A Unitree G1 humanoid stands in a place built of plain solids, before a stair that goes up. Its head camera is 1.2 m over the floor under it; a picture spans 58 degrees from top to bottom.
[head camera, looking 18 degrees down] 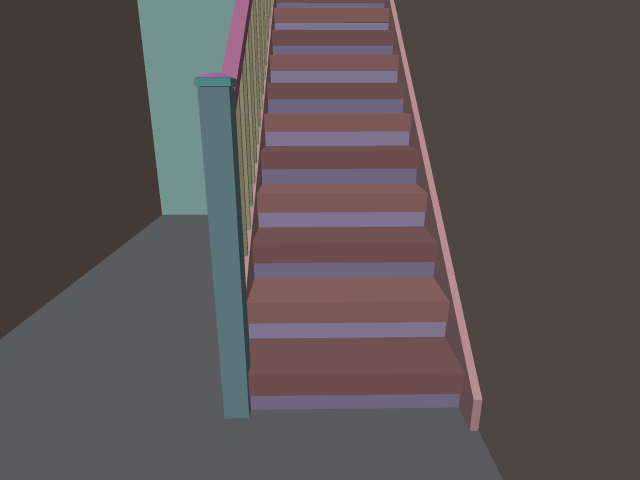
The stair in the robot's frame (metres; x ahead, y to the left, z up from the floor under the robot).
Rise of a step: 0.19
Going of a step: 0.25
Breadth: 0.88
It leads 1 degrees to the left of straight ahead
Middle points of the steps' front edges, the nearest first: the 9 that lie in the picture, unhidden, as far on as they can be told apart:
1.45 -0.14 0.18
1.70 -0.12 0.37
1.94 -0.12 0.55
2.19 -0.12 0.74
2.44 -0.11 0.93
2.69 -0.11 1.11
2.94 -0.10 1.30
3.18 -0.10 1.49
3.43 -0.09 1.68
